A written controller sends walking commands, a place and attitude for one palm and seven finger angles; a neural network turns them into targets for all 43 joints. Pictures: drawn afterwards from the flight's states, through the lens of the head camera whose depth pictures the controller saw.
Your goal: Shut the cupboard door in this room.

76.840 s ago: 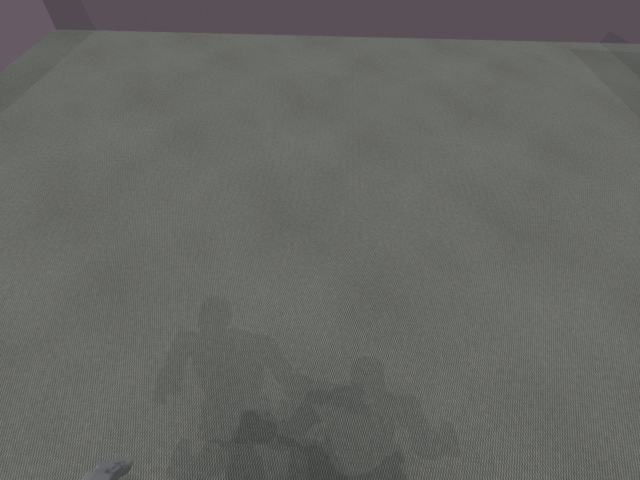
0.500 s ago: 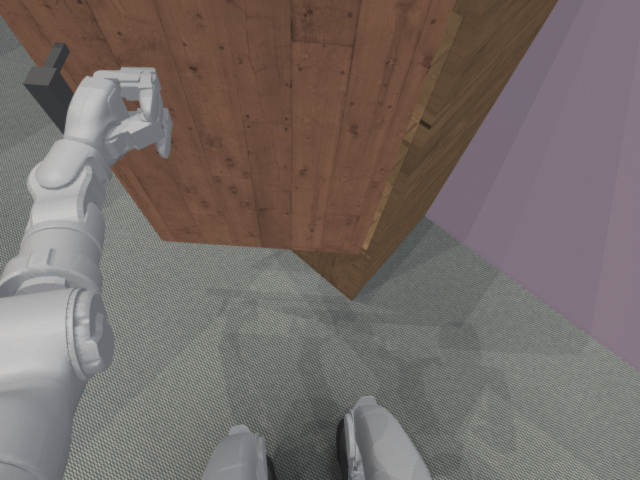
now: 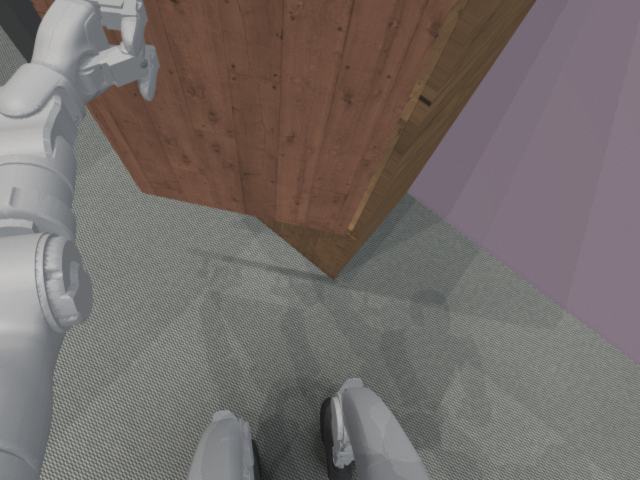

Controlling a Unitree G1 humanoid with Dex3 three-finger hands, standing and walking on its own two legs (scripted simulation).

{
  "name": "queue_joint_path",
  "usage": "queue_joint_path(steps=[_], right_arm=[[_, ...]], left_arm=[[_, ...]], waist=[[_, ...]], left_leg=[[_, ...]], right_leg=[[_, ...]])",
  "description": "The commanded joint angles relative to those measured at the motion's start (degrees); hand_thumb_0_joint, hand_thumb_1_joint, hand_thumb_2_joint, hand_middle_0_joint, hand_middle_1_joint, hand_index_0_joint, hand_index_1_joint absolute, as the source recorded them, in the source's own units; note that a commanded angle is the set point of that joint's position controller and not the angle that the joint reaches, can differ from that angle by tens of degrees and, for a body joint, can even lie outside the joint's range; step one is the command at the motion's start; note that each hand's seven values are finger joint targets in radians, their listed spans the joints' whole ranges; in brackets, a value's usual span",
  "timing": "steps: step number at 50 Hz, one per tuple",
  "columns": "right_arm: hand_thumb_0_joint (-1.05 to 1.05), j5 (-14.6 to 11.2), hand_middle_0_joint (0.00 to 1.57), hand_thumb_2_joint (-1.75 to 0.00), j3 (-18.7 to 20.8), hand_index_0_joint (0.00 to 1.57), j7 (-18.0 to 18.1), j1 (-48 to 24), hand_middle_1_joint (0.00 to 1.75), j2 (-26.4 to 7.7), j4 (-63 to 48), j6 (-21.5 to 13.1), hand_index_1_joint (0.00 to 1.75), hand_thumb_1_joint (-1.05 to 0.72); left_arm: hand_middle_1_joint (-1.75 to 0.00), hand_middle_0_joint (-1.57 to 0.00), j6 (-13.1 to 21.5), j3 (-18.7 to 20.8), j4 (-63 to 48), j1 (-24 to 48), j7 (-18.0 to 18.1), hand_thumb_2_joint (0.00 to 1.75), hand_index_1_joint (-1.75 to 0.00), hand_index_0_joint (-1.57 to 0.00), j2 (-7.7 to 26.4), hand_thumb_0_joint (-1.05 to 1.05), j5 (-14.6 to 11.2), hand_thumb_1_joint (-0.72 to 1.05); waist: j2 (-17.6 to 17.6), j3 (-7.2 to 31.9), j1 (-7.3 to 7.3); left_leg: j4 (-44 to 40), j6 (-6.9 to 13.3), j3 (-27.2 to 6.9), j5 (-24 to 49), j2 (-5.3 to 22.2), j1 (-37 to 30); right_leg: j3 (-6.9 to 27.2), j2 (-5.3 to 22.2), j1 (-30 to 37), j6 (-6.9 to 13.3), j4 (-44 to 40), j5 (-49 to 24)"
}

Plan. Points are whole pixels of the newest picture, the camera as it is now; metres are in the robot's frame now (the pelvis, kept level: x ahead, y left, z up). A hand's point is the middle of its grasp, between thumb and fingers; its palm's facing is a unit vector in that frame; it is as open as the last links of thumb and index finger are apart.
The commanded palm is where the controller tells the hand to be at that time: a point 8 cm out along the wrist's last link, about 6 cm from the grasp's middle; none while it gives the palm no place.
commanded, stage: push the door shut along its arc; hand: left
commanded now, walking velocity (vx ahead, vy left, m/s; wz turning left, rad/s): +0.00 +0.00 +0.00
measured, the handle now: (44, 28) +0.61 +0.21 +0.10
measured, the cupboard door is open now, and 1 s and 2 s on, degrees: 29 19 19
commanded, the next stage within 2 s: pull the fist back off the door in 0.20 s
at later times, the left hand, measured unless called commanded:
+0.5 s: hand (168, 38) +0.60 +0.09 +0.09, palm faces +0.05 -1.00 +0.05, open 3.2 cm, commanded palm +0.56 +0.12 +0.11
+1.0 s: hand (173, 110) +0.51 +0.09 +0.09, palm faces +0.04 -1.00 -0.04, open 3.1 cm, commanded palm +0.48 +0.13 +0.11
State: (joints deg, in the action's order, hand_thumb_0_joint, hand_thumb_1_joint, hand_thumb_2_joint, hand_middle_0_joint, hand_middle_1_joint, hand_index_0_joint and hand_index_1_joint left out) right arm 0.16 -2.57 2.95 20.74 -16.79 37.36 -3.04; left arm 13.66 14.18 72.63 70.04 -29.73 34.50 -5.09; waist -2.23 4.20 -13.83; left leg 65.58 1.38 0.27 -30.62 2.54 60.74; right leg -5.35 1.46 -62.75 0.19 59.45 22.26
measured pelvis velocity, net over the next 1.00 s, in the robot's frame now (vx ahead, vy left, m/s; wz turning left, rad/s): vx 0.01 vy -0.02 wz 0.01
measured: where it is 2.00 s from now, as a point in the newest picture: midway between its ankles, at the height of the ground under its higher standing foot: (294, 478)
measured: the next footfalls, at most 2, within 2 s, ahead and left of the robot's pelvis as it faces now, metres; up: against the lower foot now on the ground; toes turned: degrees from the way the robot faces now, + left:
none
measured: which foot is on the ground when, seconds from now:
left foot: down 0.00-1.00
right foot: down 0.00-1.00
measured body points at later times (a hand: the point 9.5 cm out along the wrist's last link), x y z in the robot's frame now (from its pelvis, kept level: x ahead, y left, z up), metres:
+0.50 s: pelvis +0.01 +0.00 +0.00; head +0.19 +0.00 +0.41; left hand +0.59 +0.15 +0.09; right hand -0.03 -0.24 -0.11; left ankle -0.01 +0.10 -0.65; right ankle +0.05 -0.13 -0.65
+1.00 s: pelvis +0.01 -0.02 +0.03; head +0.13 -0.02 +0.47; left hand +0.50 +0.15 +0.10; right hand +0.02 -0.29 -0.09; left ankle -0.01 +0.10 -0.65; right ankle +0.05 -0.13 -0.65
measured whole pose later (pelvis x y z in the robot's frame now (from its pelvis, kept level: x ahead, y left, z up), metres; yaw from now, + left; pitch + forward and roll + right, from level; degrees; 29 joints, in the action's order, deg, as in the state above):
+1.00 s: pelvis +0.01 -0.02 +0.03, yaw +0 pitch +19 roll -1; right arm 1.6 1.3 -3.0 23.2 -15.9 35.8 1.0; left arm 24.8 14.9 64.8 49.1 0.9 15.0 -3.0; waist -2.1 5.5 -8.2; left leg 54.7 -0.1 1.5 -27.6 2.3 46.5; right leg -4.1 1.1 -50.6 1.3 52.4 21.2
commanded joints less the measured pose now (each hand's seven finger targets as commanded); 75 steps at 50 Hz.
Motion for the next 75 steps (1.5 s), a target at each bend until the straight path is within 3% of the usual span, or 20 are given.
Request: queue_joint_path(steps=[1,7,15,16,19,23,25,29,33,35,40,43,46,49,53,60,65,68,70,75], right_arm=[[0.00,0.5,0.20,-0.90,4.2,0.20,0.9,12.4,0.30,-10.9,-0.8,-0.9,0.30,-0.90],[0.00,0.8,0.20,-0.90,3.8,0.20,0.8,13.1,0.30,-10.9,-0.2,-0.9,0.30,-0.90],[0.00,1.4,0.20,-0.90,4.0,0.20,0.4,13.8,0.30,-10.8,1.0,-1.2,0.30,-0.90],[0.00,2.0,0.20,-0.90,3.2,0.20,-0.6,17.6,0.30,-9.4,-1.1,-1.1,0.30,-0.90],[0.00,2.9,0.20,-0.90,3.7,0.20,-3.4,17.8,0.30,-8.6,-3.0,-0.4,0.30,-0.90],[0.00,5.3,0.20,-0.90,5.0,0.20,-6.6,19.1,0.30,-7.2,-3.9,-0.2,0.30,-0.90],[0.00,5.6,0.20,-0.90,5.8,0.20,-7.8,19.8,0.30,-7.4,-2.5,0.6,0.30,-0.90],[0.00,4.3,0.20,-0.90,7.0,0.20,-7.4,19.8,0.30,-7.8,-1.9,2.3,0.30,-0.90],[0.00,3.3,0.20,-0.90,6.0,0.20,-5.8,18.3,0.30,-7.5,-2.4,3.2,0.30,-0.90],[0.00,3.1,0.20,-0.90,5.6,0.20,-5.6,16.6,0.30,-6.7,-3.2,3.0,0.30,-0.90],[0.00,3.1,0.20,-0.90,5.9,0.20,-6.1,14.3,0.30,-6.2,-4.7,2.5,0.30,-0.90],[0.00,2.4,0.20,-0.90,6.4,0.20,-6.2,13.7,0.30,-6.6,-4.5,2.9,0.30,-0.90],[0.00,1.6,0.20,-0.90,6.8,0.20,-5.5,11.6,0.30,-6.9,-5.0,3.2,0.30,-0.90],[0.00,1.4,0.20,-0.90,6.8,0.20,-4.7,9.6,0.30,-6.3,-4.5,2.3,0.30,-0.90],[0.00,1.5,0.20,-0.90,7.0,0.20,-3.9,8.5,0.30,-6.1,-3.4,1.2,0.30,-0.90],[0.00,1.0,0.20,-0.90,6.1,0.20,-3.3,6.4,0.30,-6.6,-2.7,1.9,0.30,-0.90],[0.00,1.3,0.20,-0.90,5.5,0.20,-3.1,5.9,0.30,-6.9,-4.0,1.3,0.30,-0.90],[0.00,1.4,0.20,-0.90,5.9,0.20,-3.3,5.8,0.30,-6.7,-6.7,1.0,0.30,-0.90],[0.00,1.1,0.20,-0.90,6.1,0.20,-3.8,5.5,0.30,-6.2,-7.7,1.0,0.30,-0.90],[0.00,-1.0,0.20,-0.90,6.5,0.20,-3.3,3.7,0.30,-5.8,-10.0,2.0,0.30,-0.90]], left_arm=[[-1.50,-1.30,2.3,-0.3,-13.1,32.3,-1.0,0.90,-1.50,-1.30,6.7,0.00,-1.2,0.90],[-1.50,-1.30,0.7,0.0,-10.3,35.5,-0.2,0.90,-1.50,-1.30,7.1,0.00,-0.6,0.90],[-1.50,-1.30,0.7,-1.9,-9.4,38.2,-0.1,0.90,-1.50,-1.30,4.5,0.00,0.2,0.90],[-1.50,-1.30,-0.7,12.0,-9.5,36.9,10.9,0.90,-1.50,-1.30,9.6,0.00,-3.3,0.90],[-1.50,-1.30,-1.0,9.3,-8.7,28.1,21.8,0.90,-1.50,-1.30,2.2,0.00,-0.9,0.90],[-1.50,-1.30,6.8,6.7,-21.3,27.5,36.6,0.90,-1.50,-1.30,-3.8,0.00,5.6,0.90],[-1.50,-1.30,10.0,3.3,-23.2,26.9,38.7,0.90,-1.50,-1.30,-5.6,0.00,9.1,0.90],[-1.50,-1.30,10.3,1.0,-23.8,25.7,35.5,0.90,-1.50,-1.30,-6.9,0.00,8.7,0.90],[-1.50,-1.30,8.4,7.5,-17.9,20.0,34.4,0.90,-1.50,-1.30,-1.6,0.00,5.4,0.90],[-1.50,-1.30,9.3,8.8,-15.6,15.0,35.1,0.90,-1.50,-1.30,-2.0,0.00,4.9,0.90],[-1.50,-1.30,14.7,6.7,-15.3,3.0,34.6,0.90,-1.50,-1.30,-5.5,0.00,5.8,0.90],[-1.50,-1.30,14.2,1.8,-12.9,1.4,32.1,0.90,-1.50,-1.30,-10.8,0.00,5.5,0.90],[-1.50,-1.30,14.0,0.6,-17.1,3.4,30.1,0.90,-1.50,-1.30,-12.2,0.00,2.6,0.90],[-1.50,-1.30,16.6,-1.8,-25.5,10.3,29.6,0.90,-1.50,-1.30,-14.8,0.00,-0.1,0.90],[-1.50,-1.30,20.5,-2.2,-31.7,11.4,31.3,0.90,-1.50,-1.30,-13.5,0.00,0.7,0.90],[-1.50,-1.30,14.8,-1.6,-17.4,5.4,33.2,0.90,-1.50,-1.30,-12.8,0.00,3.4,0.90],[-1.50,-1.30,14.1,1.0,-15.8,6.0,33.0,0.90,-1.50,-1.30,-12.1,0.00,1.1,0.90],[-1.50,-1.30,17.4,3.5,-25.5,-0.8,31.8,0.90,-1.50,-1.30,-9.6,0.00,0.5,0.90],[-1.50,-1.30,17.9,2.1,-32.0,-7.6,31.0,0.90,-1.50,-1.30,-10.7,0.00,0.6,0.90],[-1.50,-1.30,11.3,-0.2,-42.1,-20.7,28.9,0.90,-1.50,-1.30,-13.3,0.00,-1.7,0.90]], waist=[[-10.2,35.5,-3.89],[-7.6,32.1,-5.24],[-10.9,34.1,-6.11],[-11.6,34.5,-2.76],[-6.9,35.5,-2.21],[-9.8,41.1,-0.64],[-9.7,41.9,-1.30],[-8.9,43.1,-1.10],[-3.5,35.5,1.04],[-0.8,30.9,2.14],[3.0,27.3,4.34],[3.8,23.1,2.80],[3.6,24.5,3.12],[-1.2,28.4,2.82],[-3.1,33.1,3.42],[2.4,21.7,2.97],[5.0,23.3,3.58],[0.2,33.5,8.19],[-1.3,37.1,9.75],[5.0,27.3,10.35]], left_leg=[[-5.6,0.0,-5.5,30.4,-0.9,-27.6],[-5.5,0.4,-5.4,27.3,-1.1,-24.1],[-4.1,0.0,-6.4,31.8,-0.7,-28.3],[-5.6,-0.8,-6.9,31.0,-0.1,-23.6],[-6.4,-1.2,-6.3,33.0,-0.2,-21.7],[-5.2,-2.0,-5.8,39.7,-0.1,-26.3],[-5.9,-2.3,-5.5,40.8,0.0,-28.9],[-8.9,-2.0,-4.7,40.0,-0.6,-32.2],[-12.7,-0.7,-1.7,29.6,-2.2,-23.4],[-13.8,-0.3,-0.3,25.6,-2.8,-19.0],[-15.1,-0.2,1.1,24.4,-3.2,-17.2],[-15.9,-0.1,1.6,20.9,-3.3,-17.4],[-16.2,0.0,1.8,18.2,-3.6,-19.0],[-15.9,-0.2,1.1,18.8,-3.5,-23.5],[-15.1,-0.4,-0.2,22.2,-3.1,-27.9],[-17.7,-0.3,0.1,13.1,-3.5,-19.4],[-17.7,-0.3,-0.3,13.6,-3.5,-19.1],[-18.0,-0.8,0.2,22.3,-3.6,-25.5],[-18.4,-1.2,0.2,28.1,-3.0,-30.0],[-23.7,-0.4,2.0,25.7,-2.6,-28.7]], right_leg=[[1.8,-3.3,11.6,1.5,-4.7,-17.5],[1.5,-3.6,11.0,1.5,-4.8,-15.8],[0.6,-3.8,6.2,1.8,-3.4,-16.0],[1.0,-3.2,9.8,1.5,-4.1,-16.3],[0.8,-2.8,13.8,0.8,-3.6,-18.9],[1.1,-2.9,14.8,0.5,-2.7,-23.8],[1.5,-3.0,16.0,0.4,-3.6,-24.9],[2.0,-3.2,21.7,0.6,-6.5,-26.7],[3.0,-3.2,30.3,0.5,-9.3,-26.8],[3.6,-3.0,32.6,0.4,-10.3,-26.0],[4.4,-2.7,35.6,0.6,-10.7,-27.7],[4.4,-2.5,33.3,0.5,-12.3,-24.5],[5.0,-2.4,33.6,0.4,-13.4,-21.3],[4.9,-2.2,32.5,0.4,-12.6,-20.7],[4.3,-2.1,31.4,0.5,-10.4,-22.3],[4.2,-1.6,29.8,0.2,-12.9,-14.3],[4.0,-1.8,30.5,0.5,-12.5,-14.1],[4.1,-2.0,36.3,1.2,-10.6,-21.8],[3.8,-2.1,37.9,1.1,-10.7,-25.5],[3.4,-2.6,44.8,0.6,-16.3,-26.8]])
